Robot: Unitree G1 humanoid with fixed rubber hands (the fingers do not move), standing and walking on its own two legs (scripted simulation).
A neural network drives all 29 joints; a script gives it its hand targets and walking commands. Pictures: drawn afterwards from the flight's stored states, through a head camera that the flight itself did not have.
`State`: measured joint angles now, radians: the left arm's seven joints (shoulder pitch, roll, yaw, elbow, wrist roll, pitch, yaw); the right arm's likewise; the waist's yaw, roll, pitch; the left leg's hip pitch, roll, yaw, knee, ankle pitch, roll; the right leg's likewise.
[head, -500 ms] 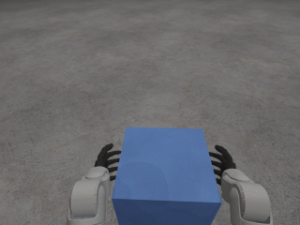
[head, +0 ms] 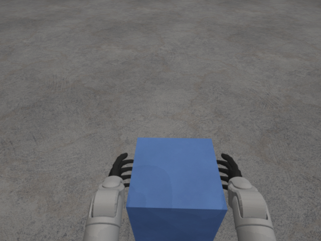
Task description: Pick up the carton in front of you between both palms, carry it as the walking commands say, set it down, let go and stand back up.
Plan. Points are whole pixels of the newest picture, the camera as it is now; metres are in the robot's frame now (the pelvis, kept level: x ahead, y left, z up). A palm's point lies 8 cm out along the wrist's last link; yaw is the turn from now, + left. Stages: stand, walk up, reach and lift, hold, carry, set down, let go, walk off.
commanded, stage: carry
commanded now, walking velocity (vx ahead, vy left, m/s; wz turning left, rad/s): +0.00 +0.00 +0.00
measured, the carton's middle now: (173, 193) +0.28 +0.00 -0.06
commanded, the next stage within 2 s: hold in 1.24 s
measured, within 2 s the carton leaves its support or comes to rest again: neither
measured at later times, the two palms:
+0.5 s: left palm (117, 175) +0.28 +0.14 +0.03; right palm (233, 177) +0.28 -0.15 +0.03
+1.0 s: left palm (120, 174) +0.29 +0.14 +0.03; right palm (237, 175) +0.29 -0.16 +0.03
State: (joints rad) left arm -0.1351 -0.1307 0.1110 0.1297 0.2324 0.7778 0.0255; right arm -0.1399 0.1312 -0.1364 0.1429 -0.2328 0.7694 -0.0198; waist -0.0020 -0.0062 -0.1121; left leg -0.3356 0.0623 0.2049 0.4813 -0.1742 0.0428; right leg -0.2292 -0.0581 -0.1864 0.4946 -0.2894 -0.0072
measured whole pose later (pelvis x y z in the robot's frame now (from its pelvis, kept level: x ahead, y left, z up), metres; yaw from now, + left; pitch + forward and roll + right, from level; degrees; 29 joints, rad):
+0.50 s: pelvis +0.01 +0.00 +0.00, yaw +0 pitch +2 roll +0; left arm -0.15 -0.13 0.12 0.13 0.22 0.75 0.03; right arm -0.15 0.13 -0.14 0.14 -0.23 0.74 -0.03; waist 0.00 0.00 -0.11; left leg -0.34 0.07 0.20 0.51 -0.20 0.04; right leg -0.23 -0.06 -0.19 0.52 -0.32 -0.01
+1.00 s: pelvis +0.01 -0.01 +0.00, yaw +0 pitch +2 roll +0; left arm -0.16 -0.13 0.13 0.13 0.22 0.74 0.03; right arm -0.16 0.13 -0.15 0.14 -0.23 0.74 -0.03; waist 0.00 0.00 -0.10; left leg -0.34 0.07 0.20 0.51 -0.20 0.02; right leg -0.23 -0.05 -0.19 0.52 -0.32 -0.02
